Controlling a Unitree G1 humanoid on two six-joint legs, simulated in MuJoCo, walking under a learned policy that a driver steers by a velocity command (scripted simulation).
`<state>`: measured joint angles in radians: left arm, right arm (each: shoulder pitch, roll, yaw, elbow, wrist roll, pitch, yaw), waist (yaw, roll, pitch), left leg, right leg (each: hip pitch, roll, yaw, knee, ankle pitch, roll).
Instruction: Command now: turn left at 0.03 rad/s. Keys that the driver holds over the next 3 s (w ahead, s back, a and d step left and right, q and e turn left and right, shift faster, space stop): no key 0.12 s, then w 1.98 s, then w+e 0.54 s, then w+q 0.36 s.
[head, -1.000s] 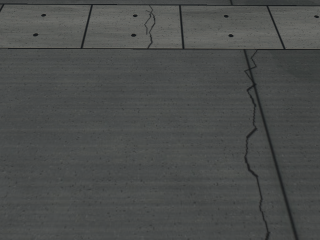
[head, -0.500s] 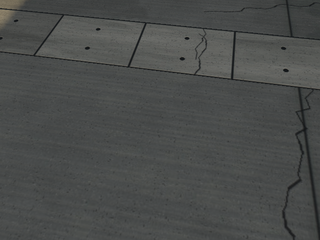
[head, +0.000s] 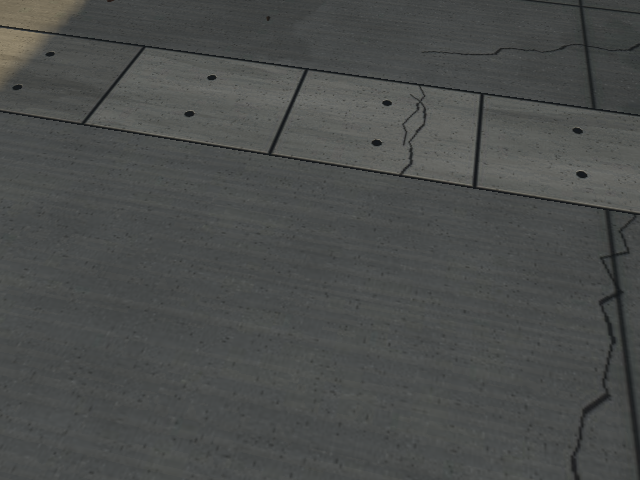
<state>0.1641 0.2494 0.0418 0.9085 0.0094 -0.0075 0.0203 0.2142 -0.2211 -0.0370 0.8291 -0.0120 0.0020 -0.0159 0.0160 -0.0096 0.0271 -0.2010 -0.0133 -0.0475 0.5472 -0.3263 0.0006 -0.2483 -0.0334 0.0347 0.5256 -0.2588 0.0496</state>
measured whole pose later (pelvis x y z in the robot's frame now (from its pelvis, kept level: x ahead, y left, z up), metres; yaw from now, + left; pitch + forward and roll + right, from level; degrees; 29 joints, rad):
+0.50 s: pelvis +0.08 -0.04 +0.01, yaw +0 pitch +0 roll +1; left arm 0.36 0.23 0.05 1.04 -0.01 -0.11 -0.02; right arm 0.25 -0.27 -0.07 0.90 0.04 -0.07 -0.01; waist 0.03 0.03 0.00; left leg -0.43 0.02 -0.02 1.06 -0.33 0.05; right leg -0.13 0.02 -0.03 0.42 -0.29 -0.05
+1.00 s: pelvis +0.35 +0.01 +0.00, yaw -1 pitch +0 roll +1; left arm 0.30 0.26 0.05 0.97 -0.03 -0.10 0.01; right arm 0.15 -0.25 -0.06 0.90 0.00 -0.10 0.04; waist 0.01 -0.03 0.05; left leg -0.31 -0.06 0.07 0.43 -0.13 0.07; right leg -0.39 -0.06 0.04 1.20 -0.34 -0.05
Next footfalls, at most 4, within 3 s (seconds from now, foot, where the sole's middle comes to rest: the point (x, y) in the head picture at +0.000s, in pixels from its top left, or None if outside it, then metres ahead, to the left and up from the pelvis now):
0.86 left None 0.45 0.10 -0.77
1.40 right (399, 379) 0.75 -0.15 -0.77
1.94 left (301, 273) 1.06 0.09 -0.77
2.50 right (389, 198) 1.35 -0.16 -0.77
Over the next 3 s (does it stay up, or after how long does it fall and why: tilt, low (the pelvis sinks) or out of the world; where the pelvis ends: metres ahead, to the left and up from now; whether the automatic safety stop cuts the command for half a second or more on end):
stays up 1.49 -0.09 -0.01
